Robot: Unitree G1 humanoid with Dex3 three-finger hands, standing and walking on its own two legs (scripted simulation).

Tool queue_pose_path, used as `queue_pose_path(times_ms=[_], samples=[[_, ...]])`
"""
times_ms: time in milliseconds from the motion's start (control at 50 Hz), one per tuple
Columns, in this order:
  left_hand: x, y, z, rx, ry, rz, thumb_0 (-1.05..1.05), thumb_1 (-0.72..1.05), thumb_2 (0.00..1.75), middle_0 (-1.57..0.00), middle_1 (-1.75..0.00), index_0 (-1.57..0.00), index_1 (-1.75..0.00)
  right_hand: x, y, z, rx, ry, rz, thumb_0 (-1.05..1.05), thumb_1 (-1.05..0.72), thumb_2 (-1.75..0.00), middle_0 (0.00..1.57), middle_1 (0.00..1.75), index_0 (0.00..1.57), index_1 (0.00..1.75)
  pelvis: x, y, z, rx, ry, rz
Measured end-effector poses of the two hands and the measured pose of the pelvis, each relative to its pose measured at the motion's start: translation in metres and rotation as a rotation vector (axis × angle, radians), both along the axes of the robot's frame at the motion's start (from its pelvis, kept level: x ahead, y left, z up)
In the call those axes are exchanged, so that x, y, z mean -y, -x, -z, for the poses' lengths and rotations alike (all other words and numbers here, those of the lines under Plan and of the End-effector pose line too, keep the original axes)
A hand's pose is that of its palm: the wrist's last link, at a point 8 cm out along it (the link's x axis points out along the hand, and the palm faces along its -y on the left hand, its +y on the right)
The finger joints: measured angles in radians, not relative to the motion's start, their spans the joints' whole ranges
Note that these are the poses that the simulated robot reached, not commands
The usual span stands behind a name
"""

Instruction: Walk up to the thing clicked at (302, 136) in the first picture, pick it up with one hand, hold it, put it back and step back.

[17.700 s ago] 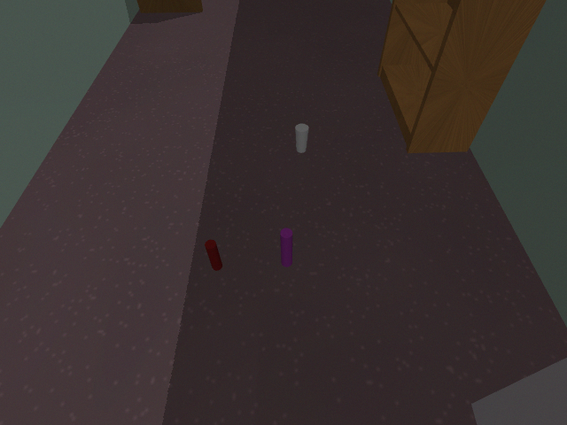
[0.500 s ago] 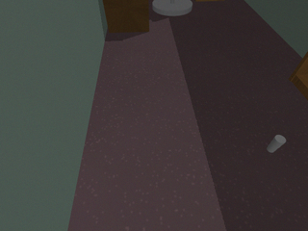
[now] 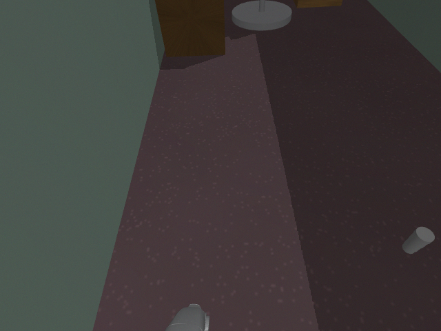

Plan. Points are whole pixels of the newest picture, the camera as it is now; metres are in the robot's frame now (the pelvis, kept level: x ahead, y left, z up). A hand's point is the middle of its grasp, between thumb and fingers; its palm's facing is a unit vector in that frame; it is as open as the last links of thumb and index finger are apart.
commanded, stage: walk up
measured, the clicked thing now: (416, 241) +0.60 -0.81 -0.70
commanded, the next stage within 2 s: none
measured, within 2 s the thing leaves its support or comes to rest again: neither
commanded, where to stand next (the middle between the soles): +0.92 +0.01 m, yaw -1 degrees
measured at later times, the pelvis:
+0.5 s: pelvis +0.26 +0.01 -0.01, yaw -1 degrees
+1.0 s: pelvis +0.49 +0.02 -0.02, yaw +1 degrees
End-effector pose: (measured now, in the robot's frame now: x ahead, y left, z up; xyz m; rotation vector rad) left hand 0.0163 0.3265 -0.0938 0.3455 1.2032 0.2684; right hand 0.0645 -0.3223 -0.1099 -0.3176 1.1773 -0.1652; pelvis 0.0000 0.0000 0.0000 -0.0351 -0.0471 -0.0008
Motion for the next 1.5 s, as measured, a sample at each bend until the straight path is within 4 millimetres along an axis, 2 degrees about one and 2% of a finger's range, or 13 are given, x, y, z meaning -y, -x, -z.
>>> queue_pose_path(times_ms=[120,220,320,420,580,660,780,900,980,1180,1360,1420,1500], samples=[[-0.009,-0.051,0.028,-0.018,0.045,-0.023,0.01,0.9,0.9,-0.21,-0.3,-0.21,-0.3,-0.021,-0.096,-0.001,0.027,0.021,-0.074,0.01,-0.9,-0.9,0.2,0.3,0.2,0.3,-0.013,-0.065,0.014,-0.006,0.011,-0.027],[-0.019,-0.111,0.047,-0.055,0.067,-0.011,0.01,0.9,0.9,-0.21,-0.3,-0.2,-0.3,-0.042,-0.17,-0.005,0.145,0.044,-0.08,0.01,-0.9,-0.9,0.2,0.3,0.2,0.3,-0.031,-0.116,0.024,-0.005,-0.019,-0.024],[-0.019,-0.187,0.031,0.006,0.083,0.053,0.01,0.9,0.9,-0.21,-0.3,-0.2,-0.3,-0.048,-0.2,-0.021,0.161,0.04,-0.042,0.0,-0.9,-0.9,0.2,0.3,0.2,0.3,-0.032,-0.163,0.008,-0.008,-0.034,-0.005],[-0.018,-0.257,0.014,0.037,0.066,0.11,0.01,0.9,0.9,-0.21,-0.3,-0.2,-0.3,-0.036,-0.22,-0.022,0.125,0.038,-0.021,0.0,-0.9,-0.9,0.2,0.3,0.21,0.3,-0.026,-0.212,0.001,-0.011,-0.045,0.007],[-0.005,-0.361,0.004,0.097,-0.027,0.119,0.01,0.9,0.9,-0.21,-0.3,-0.2,-0.3,0.01,-0.273,0.018,0.031,0.029,0.022,0.01,-0.9,-0.9,0.2,0.3,0.21,0.3,0.006,-0.306,0.023,-0.013,-0.048,0.002],[0.008,-0.387,-0.001,0.13,-0.038,0.078,0.01,0.9,0.9,-0.2,-0.3,-0.2,-0.3,0.015,-0.323,0.026,0.001,0.022,0.003,0.01,-0.9,-0.9,0.2,0.3,0.2,0.3,0.012,-0.34,0.021,-0.005,-0.031,-0.005],[0.017,-0.407,-0.006,0.06,-0.009,0.048,0.01,0.9,0.9,-0.21,-0.3,-0.21,-0.3,0.001,-0.404,0.01,0.054,-0.015,-0.051,0.01,-0.9,-0.9,0.2,0.3,0.2,0.3,0.01,-0.39,0.006,-0.017,-0.021,-0.01],[0.002,-0.436,0.012,0.008,0.026,0.025,0.01,0.9,0.9,-0.21,-0.3,-0.21,-0.3,-0.017,-0.479,-0.004,0.074,0.007,-0.101,0.01,-0.9,-0.9,0.2,0.3,0.2,0.3,-0.003,-0.445,0.009,-0.023,-0.007,-0.018],[-0.018,-0.472,0.037,-0.024,0.043,0.024,0.01,0.9,0.9,-0.21,-0.3,-0.21,-0.3,-0.027,-0.525,-0.006,0.127,0.059,-0.101,0.01,-0.9,-0.9,0.2,0.3,0.2,0.3,-0.021,-0.485,0.024,-0.017,-0.023,-0.017],[-0.021,-0.604,0.025,0.039,0.074,0.11,0.01,0.9,0.9,-0.21,-0.3,-0.2,-0.3,-0.035,-0.553,-0.027,0.1,0.083,-0.007,0.0,-0.9,-0.9,0.2,0.3,0.2,0.3,-0.031,-0.56,0.005,-0.009,-0.033,0.01],[0.0,-0.713,0.006,0.119,0.023,0.164,0.01,0.9,0.9,-0.2,-0.3,-0.2,-0.3,-0.009,-0.571,0.003,-0.017,0.041,0.053,0.01,-0.9,-0.9,0.2,0.3,0.21,0.3,-0.01,-0.629,0.013,-0.008,-0.048,0.001],[0.007,-0.737,0.006,0.169,-0.007,0.153,0.01,0.9,0.9,-0.21,-0.3,-0.2,-0.3,-0.001,-0.594,0.021,-0.04,0.032,0.045,0.01,-0.9,-0.9,0.2,0.3,0.2,0.3,0.0,-0.649,0.023,0.003,-0.032,-0.005],[0.015,-0.746,-0.002,0.179,-0.001,0.116,0.01,0.9,0.9,-0.21,-0.3,-0.2,-0.3,-0.004,-0.635,0.022,-0.033,0.01,0.007,0.01,-0.9,-0.9,0.2,0.3,0.2,0.3,0.002,-0.671,0.016,0.009,-0.029,-0.019]])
